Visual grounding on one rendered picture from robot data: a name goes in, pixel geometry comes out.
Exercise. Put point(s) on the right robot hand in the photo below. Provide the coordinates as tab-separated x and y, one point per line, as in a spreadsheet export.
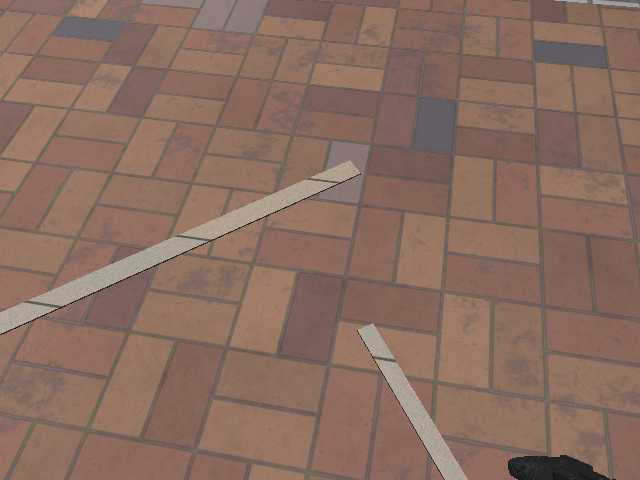
552	468

